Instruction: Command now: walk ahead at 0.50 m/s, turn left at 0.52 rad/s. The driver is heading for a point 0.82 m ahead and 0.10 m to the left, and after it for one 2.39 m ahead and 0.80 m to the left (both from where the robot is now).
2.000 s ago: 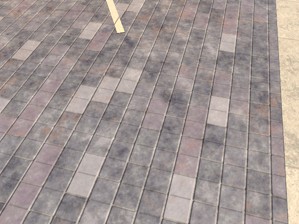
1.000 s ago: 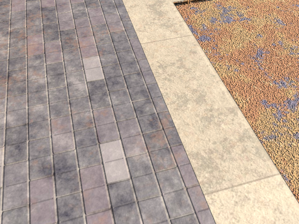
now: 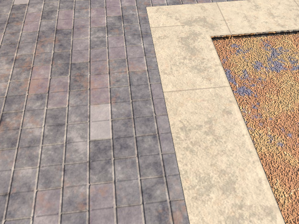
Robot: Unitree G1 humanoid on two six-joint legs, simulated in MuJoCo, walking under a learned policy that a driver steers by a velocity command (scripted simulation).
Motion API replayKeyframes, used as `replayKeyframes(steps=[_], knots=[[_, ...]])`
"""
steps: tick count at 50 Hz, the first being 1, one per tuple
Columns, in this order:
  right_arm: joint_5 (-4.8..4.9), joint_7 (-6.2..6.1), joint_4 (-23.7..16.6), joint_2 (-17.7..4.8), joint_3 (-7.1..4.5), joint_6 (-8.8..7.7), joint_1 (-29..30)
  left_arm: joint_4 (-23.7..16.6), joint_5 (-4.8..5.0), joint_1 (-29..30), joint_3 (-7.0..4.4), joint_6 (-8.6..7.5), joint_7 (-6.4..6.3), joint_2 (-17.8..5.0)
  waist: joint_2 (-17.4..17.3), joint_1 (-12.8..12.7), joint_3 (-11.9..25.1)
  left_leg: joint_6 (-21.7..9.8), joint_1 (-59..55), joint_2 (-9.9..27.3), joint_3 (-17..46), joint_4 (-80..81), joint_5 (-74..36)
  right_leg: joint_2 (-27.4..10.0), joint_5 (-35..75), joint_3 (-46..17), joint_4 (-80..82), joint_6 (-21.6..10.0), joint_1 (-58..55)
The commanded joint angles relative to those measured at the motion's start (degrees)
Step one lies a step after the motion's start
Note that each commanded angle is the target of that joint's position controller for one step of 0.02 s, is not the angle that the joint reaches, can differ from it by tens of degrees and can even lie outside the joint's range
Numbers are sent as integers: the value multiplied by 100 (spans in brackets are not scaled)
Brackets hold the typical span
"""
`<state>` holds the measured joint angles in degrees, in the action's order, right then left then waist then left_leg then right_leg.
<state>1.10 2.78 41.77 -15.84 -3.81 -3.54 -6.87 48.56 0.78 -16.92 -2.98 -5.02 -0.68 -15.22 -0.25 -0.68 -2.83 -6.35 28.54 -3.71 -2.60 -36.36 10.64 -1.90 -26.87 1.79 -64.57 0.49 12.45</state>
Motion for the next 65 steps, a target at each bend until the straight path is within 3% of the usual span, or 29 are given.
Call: replayKeyframes(steps=[1,2,3,7,11,15,18,20,21,22,23,24,25,26,27,29,35,41,43,45,46,47,48,49,51,53,56,61,65], knots=[[-1,-67,-162,-811,-238,-70,-1088,-850,87,519,-94,-430,53,-707,106,407,1049,-1242,-3448,1761,3140,1929,-401,-245,490,-758,-1084,-203,3214],[-20,-84,-261,-609,-182,-76,-753,-827,-65,539,-155,-383,3,-782,136,206,822,-1131,-2764,1556,2674,2012,-945,-417,705,-720,-601,-156,2839],[-76,-107,-363,-563,-154,-71,-605,-837,-111,425,-182,-302,6,-779,-3,38,711,-1124,-2294,1421,2487,2154,-1244,-499,834,-736,-409,-107,2499],[-39,-223,-378,-808,-226,-98,-745,-1010,-192,582,-143,-101,-26,-532,-103,-41,476,-1133,-1533,1155,1901,2372,-2046,-430,1415,-508,653,240,2390],[29,-328,-303,-868,-246,-16,-1073,-1241,-166,1475,-48,-132,13,-331,-360,314,382,-737,-1370,765,1591,2195,-1523,-78,2863,-421,2476,317,2077],[62,-357,-208,-883,-249,59,-1393,-1426,-55,2004,-77,-223,128,-480,-519,521,359,-618,-1717,950,2108,1860,-927,176,3073,-509,3361,245,1780],[45,-392,-232,-882,-263,105,-1345,-1437,-32,1827,-181,-312,184,-710,-693,336,394,-492,-2159,1151,2662,1384,-847,218,2444,-627,3702,26,1450],[22,-378,-345,-687,-202,110,-1136,-1247,-76,943,-311,-369,140,-911,-716,-157,804,-242,-1973,819,2559,555,-1322,122,2441,-558,4036,-281,99],[-60,-346,-480,-372,-79,80,-1067,-1187,-173,88,-399,-377,84,-1215,-221,-539,1569,-25,-1300,482,2113,-930,-746,-782,2207,-1369,3907,-667,-1370],[86,-349,-611,-36,31,33,-1905,-976,-239,-497,-509,-301,95,-1624,1692,-233,2330,372,787,-328,1355,-2788,1924,-2077,1115,-3899,4262,-1612,-3349],[134,-361,-490,-573,-38,26,-1960,-1027,-98,-461,-408,-267,125,-1137,1506,-307,2069,447,1596,109,1432,-3678,2247,-2280,-89,-4677,4589,-1596,-3252],[102,-355,-527,-922,-139,63,-1387,-1093,-75,-225,-308,-224,97,-777,871,-456,1299,496,1809,325,1357,-3955,1698,-2036,-98,-3810,4684,-1330,-2561],[23,-360,-593,-863,-134,87,-1048,-1097,-121,21,-253,-178,99,-684,427,-381,850,530,1634,501,1154,-3874,1259,-1758,562,-3082,4767,-1176,-1824],[-44,-338,-668,-751,-134,73,-828,-1030,-140,172,-210,-156,115,-583,333,-278,487,538,1507,627,1130,-3601,994,-1506,1181,-2574,4913,-1151,-1219],[-17,-302,-682,-628,-131,78,-858,-984,-175,243,-170,-166,125,-509,482,-123,373,522,1236,755,1113,-3395,846,-1314,1521,-2173,5061,-1109,-826],[33,-268,-633,-403,-86,111,-978,-868,-130,255,-167,-207,162,-481,640,0,322,534,967,793,955,-3017,789,-1134,1899,-1682,5306,-1187,-488],[-61,-191,-801,-161,66,21,-126,-540,-22,97,-258,-174,145,-884,426,-130,217,611,967,956,579,-1076,-478,-1081,2895,-810,5591,-1274,-560],[28,-64,-1068,-241,69,-72,784,-199,91,-435,-277,-9,142,-1109,536,-412,21,480,505,708,267,229,-714,-1244,2868,-602,5368,-1087,-978],[17,-40,-1092,-357,22,-90,710,-124,119,-420,-297,57,120,-1194,609,-252,51,302,198,602,186,508,-400,-1363,3327,-602,5093,-993,-1197],[-55,-88,-750,-681,-175,-88,-394,-92,130,-338,-257,104,84,-1142,480,371,703,28,-1527,286,-70,913,-538,-1021,4816,-186,3777,-750,-978],[-97,-158,-537,-1032,-314,-65,-1391,-185,28,-291,-148,86,61,-912,164,807,1409,-256,-3102,919,633,737,-671,-755,4079,72,2337,-509,-59],[-177,-201,-477,-1687,-431,-35,-1871,-407,-74,-767,72,-20,91,-284,-1335,627,2096,-1168,-5063,2442,3286,1110,-57,161,964,204,58,-94,2278],[-103,-190,-442,-1242,-325,-34,-1995,-298,29,-668,9,-127,120,-602,-1246,778,2456,-1366,-5094,2709,4401,1757,632,209,-587,-672,-855,-117,3019],[-95,-182,-447,-976,-218,-59,-1630,-431,192,-248,-100,-164,148,-954,-916,721,1542,-1092,-4393,2541,3536,1843,653,-83,-241,-748,-1086,-195,3448],[-111,-148,-457,-553,-86,-97,-934,-485,106,176,-104,-98,127,-853,-454,377,686,-766,-2935,2035,2227,2177,83,-489,625,-609,-518,-186,3118],[-159,-125,-409,-408,-67,-202,-609,-380,77,-76,-121,78,113,-686,-614,56,464,-628,-2120,1806,1553,2583,-382,-632,1101,-711,-208,-115,2478],[-213,-161,-208,-521,-132,-336,-645,-412,78,16,-113,222,76,-495,-383,-36,256,-634,-1887,1798,857,2856,-1179,-566,1668,-866,99,4,2619],[-194,-278,29,-662,-166,-322,-777,-627,34,718,-81,187,181,-357,-277,160,46,-370,-2162,1623,-106,2944,-1587,-419,3141,-709,1640,-11,2746],[-126,-337,274,-825,-216,-224,-1182,-974,25,1498,2,177,321,-217,-152,492,-227,-291,-2766,1832,-428,2874,-1662,-370,3242,-340,2500,-160,2889]])
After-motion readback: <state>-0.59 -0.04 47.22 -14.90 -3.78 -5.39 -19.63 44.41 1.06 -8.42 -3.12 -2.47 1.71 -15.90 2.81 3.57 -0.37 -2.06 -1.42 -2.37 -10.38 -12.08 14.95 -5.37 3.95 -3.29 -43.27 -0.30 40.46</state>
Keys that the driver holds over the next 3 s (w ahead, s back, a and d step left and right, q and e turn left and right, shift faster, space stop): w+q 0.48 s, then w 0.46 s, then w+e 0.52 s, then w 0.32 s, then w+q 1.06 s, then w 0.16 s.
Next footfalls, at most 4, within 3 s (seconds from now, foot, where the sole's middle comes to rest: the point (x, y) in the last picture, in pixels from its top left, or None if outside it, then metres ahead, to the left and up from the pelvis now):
0.42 right None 0.43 -0.10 -0.75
0.92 left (104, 190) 0.57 0.24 -0.75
1.46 right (138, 125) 0.93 0.10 -0.75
2.00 left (98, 84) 1.22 0.35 -0.75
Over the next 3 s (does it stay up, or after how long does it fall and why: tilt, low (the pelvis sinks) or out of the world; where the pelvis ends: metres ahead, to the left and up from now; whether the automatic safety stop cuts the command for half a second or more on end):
stays up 1.55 0.43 0.00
